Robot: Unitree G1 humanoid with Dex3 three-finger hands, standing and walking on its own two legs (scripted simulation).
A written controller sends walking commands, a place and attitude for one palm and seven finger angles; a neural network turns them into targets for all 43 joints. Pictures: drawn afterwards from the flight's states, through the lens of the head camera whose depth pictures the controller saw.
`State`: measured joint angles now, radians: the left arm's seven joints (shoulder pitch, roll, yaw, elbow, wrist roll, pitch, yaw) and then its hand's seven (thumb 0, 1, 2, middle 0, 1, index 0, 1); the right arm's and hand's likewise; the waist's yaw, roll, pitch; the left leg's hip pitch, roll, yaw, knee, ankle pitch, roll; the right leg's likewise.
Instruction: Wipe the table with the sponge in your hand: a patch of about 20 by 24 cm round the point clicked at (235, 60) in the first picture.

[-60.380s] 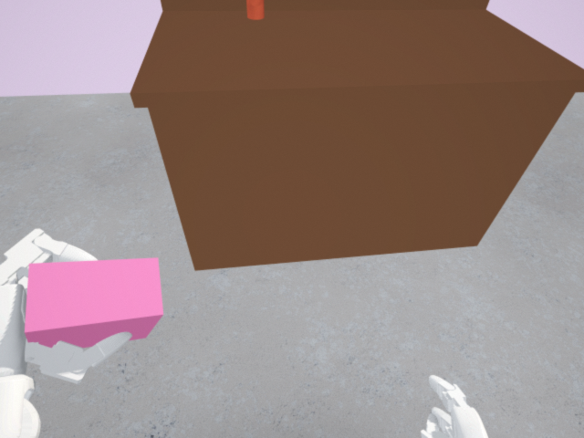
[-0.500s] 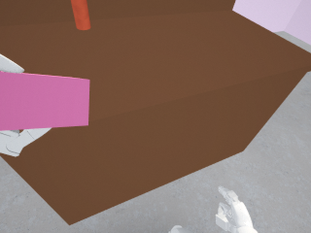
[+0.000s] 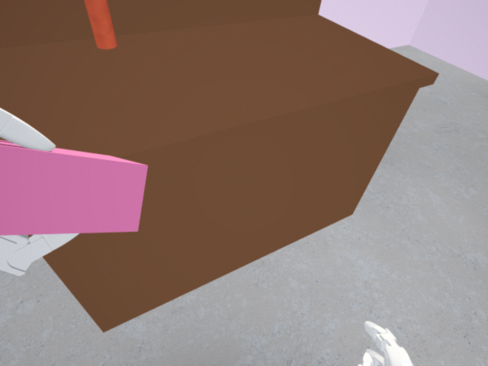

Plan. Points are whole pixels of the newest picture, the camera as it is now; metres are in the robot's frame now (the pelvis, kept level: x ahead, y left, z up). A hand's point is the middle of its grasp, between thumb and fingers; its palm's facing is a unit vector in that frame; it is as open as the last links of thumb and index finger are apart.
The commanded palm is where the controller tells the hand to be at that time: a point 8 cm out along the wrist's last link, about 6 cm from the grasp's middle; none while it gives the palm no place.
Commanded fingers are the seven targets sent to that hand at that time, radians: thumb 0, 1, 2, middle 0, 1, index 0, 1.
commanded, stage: stop stepping back and stand still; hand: left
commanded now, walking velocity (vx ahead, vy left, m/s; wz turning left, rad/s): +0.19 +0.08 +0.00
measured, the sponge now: (81, 186) +0.23 +0.17 +0.27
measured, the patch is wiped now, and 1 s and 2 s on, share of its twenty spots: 0.95 0.95 0.95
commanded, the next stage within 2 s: stand and wait in 1.66 s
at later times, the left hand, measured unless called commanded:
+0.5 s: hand out of the picture +0.13 +0.20 +0.31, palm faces +0.55 -0.78 -0.31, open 10.3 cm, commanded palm +0.08 +0.26 +0.31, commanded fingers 0.00 0.10 1.30 -1.20 -1.60 -1.20 -1.60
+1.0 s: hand out of the picture +0.16 +0.21 +0.31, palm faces +0.60 -0.74 -0.31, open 10.3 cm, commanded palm +0.09 +0.25 +0.31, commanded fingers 0.00 0.10 1.30 -1.20 -1.60 -1.20 -1.60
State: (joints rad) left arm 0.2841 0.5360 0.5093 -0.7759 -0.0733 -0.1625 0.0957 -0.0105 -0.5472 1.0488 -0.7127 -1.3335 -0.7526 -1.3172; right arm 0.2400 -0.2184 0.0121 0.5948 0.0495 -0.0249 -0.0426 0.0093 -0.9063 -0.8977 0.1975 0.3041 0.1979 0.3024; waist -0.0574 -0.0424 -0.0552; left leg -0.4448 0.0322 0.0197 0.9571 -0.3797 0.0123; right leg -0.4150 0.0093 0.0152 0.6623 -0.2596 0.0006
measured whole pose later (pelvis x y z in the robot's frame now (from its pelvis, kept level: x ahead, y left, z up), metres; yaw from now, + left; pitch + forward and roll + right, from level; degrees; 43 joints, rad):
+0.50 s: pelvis -0.07 -0.03 +0.00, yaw +1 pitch -1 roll +1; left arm 0.14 0.51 0.48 -0.63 -0.05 -0.16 0.13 -0.01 -0.55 1.05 -0.72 -1.33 -0.75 -1.32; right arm 0.23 -0.19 0.04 0.63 0.03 -0.09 -0.07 0.01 -0.91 -0.90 0.20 0.30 0.20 0.30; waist 0.01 -0.04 -0.07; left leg -0.33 0.04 0.05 0.64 -0.31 0.02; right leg -0.52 0.02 -0.02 0.92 -0.43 -0.02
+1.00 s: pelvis -0.05 -0.04 +0.01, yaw +4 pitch -1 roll -1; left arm 0.13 0.47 0.52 -0.55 -0.06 -0.16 0.15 -0.01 -0.55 1.05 -0.71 -1.34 -0.75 -1.32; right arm 0.19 -0.25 0.00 0.63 0.04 -0.06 -0.05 0.01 -0.91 -0.90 0.20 0.30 0.20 0.30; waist -0.02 0.04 -0.01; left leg -0.30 0.07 -0.03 0.63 -0.29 -0.02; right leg -0.28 0.04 -0.04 0.58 -0.28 -0.04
